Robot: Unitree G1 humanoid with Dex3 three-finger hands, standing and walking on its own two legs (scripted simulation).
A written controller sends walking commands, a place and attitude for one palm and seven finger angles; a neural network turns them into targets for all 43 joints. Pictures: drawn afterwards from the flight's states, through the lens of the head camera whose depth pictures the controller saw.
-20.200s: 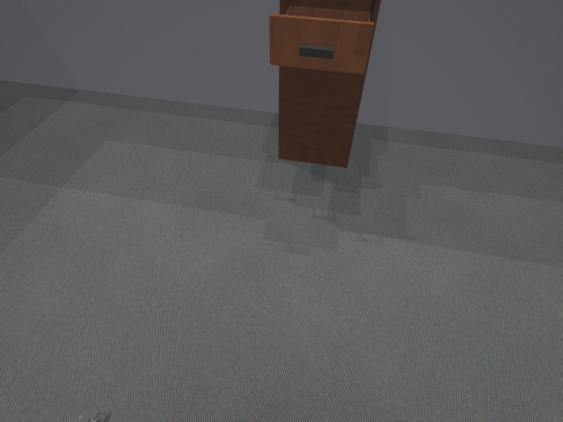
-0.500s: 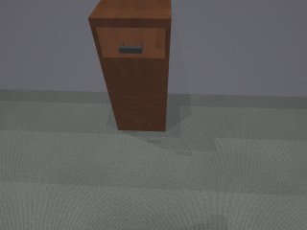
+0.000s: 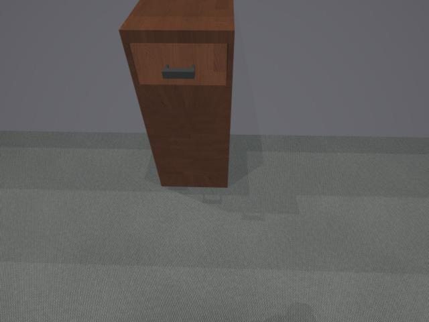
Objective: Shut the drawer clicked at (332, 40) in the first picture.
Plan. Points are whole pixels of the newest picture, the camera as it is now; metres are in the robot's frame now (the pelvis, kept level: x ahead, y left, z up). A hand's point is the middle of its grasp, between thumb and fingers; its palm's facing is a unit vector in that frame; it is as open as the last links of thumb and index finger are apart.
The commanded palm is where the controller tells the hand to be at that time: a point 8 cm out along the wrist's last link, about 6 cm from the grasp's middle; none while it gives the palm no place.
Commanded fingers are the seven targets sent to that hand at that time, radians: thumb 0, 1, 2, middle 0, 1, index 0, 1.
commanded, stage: look to check the result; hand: left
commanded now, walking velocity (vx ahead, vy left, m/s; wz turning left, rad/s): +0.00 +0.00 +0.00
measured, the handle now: (179, 70) +0.93 +0.17 -0.01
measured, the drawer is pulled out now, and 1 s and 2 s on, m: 0.00 0.00 0.00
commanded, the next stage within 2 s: stand and wait in 0.52 s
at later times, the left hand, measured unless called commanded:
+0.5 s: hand out of the picture +0.03 +0.19 -0.17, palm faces +0.02 -0.97 -0.25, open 7.4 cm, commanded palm none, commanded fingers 0.00 0.90 0.90 -0.20 -0.30 -0.20 -0.30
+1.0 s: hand out of the picture +0.08 +0.21 -0.16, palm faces +0.00 -0.95 -0.31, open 7.4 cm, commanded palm none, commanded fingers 0.00 0.90 0.90 -0.20 -0.30 -0.20 -0.30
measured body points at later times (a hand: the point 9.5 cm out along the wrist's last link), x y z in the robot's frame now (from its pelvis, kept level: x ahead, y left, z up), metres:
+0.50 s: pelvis +0.01 +0.00 +0.00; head +0.02 -0.01 +0.45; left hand +0.03 +0.24 -0.15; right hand +0.01 -0.23 -0.16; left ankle +0.02 +0.12 -0.74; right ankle +0.02 -0.09 -0.74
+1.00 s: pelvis +0.02 -0.01 +0.01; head +0.04 -0.03 +0.45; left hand +0.08 +0.26 -0.13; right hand +0.06 -0.27 -0.16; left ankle +0.02 +0.12 -0.74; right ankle +0.02 -0.09 -0.74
